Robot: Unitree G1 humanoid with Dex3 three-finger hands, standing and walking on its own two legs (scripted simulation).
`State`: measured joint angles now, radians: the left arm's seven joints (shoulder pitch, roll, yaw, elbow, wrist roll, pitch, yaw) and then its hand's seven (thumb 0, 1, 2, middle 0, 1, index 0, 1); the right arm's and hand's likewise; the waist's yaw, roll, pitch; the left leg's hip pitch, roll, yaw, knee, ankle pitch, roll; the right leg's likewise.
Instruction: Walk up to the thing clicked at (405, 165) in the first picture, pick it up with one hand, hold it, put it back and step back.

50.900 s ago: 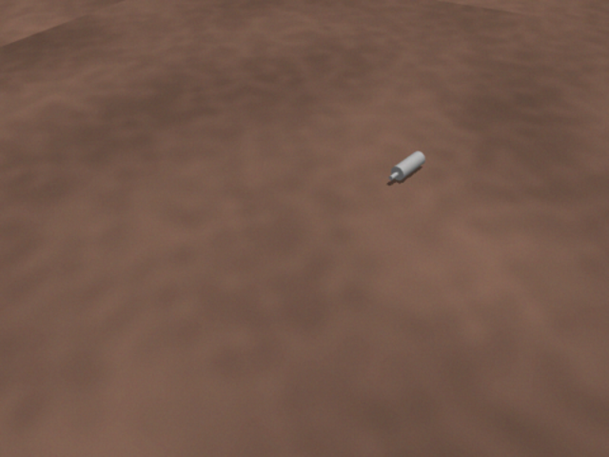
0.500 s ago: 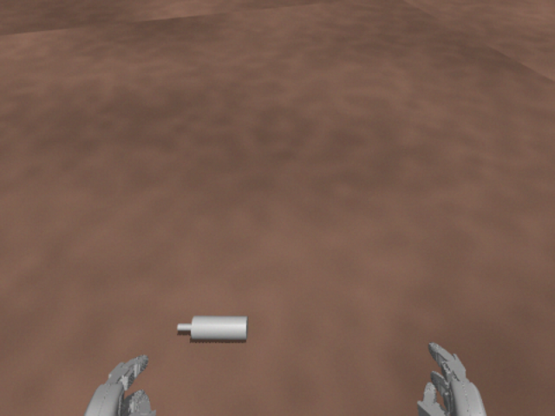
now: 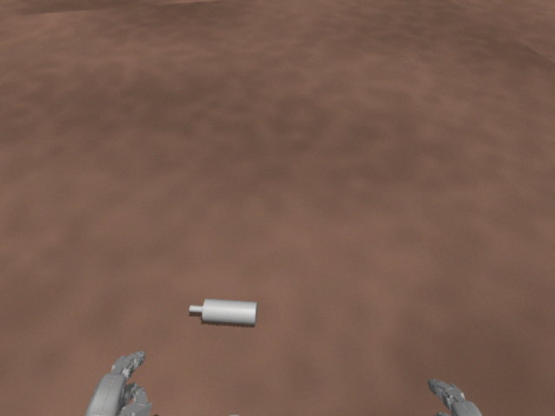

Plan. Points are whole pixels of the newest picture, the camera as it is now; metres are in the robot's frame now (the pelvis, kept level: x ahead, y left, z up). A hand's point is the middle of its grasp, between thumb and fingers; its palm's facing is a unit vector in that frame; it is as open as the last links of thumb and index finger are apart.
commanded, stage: stand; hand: left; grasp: from above
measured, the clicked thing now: (223, 310) +0.58 +0.22 -0.69
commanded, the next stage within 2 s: none
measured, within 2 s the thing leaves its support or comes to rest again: neither
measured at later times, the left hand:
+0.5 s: hand out of the picture +0.04 +0.24 -0.12, palm faces +0.05 -0.94 -0.32, open 7.4 cm
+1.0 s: hand out of the picture +0.07 +0.24 -0.11, palm faces +0.04 -0.94 -0.34, open 7.4 cm
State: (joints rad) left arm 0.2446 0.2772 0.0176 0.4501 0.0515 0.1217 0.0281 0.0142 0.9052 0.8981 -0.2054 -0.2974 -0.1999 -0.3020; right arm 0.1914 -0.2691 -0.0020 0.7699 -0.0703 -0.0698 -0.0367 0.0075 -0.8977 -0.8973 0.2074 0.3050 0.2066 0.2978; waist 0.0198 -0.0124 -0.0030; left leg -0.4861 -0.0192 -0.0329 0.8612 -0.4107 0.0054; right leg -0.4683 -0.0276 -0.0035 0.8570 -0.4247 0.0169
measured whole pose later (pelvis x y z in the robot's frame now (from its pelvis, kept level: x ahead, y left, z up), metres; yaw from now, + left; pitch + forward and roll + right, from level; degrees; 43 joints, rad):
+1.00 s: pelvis +0.01 +0.00 +0.05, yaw +1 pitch -4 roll +0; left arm 0.12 0.30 0.04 1.15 0.02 0.00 0.03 0.01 0.91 0.90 -0.20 -0.30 -0.20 -0.30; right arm 0.13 -0.31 -0.02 1.13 -0.02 0.00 -0.02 0.00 -0.90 -0.90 0.20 0.30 0.20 0.30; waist 0.01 0.02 0.06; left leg -0.10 -0.01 -0.05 0.36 -0.18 -0.01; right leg -0.07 -0.02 -0.03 0.33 -0.19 0.02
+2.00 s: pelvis +0.02 -0.01 +0.05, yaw +1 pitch -3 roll +0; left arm 0.11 0.32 0.03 1.15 0.02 -0.01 0.01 0.01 0.91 0.90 -0.20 -0.30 -0.20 -0.30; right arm 0.12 -0.33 -0.01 1.13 -0.01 -0.01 -0.01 0.00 -0.90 -0.90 0.20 0.30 0.20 0.30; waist 0.00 0.01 0.06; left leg -0.10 0.00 -0.05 0.33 -0.17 -0.01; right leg -0.07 -0.01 -0.03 0.31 -0.18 0.01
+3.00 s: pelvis -0.10 +0.03 +0.03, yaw -4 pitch -2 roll -1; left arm 0.12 0.39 0.08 0.89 0.01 0.06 0.02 0.01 0.91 0.90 -0.20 -0.30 -0.20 -0.30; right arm 0.12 -0.34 -0.05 0.86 -0.02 0.02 -0.01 0.00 -0.90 -0.90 0.21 0.31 0.21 0.30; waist -0.02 -0.03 0.21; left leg -0.35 0.00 0.05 0.61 -0.22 0.05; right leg -0.34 0.06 0.13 0.96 -0.51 0.02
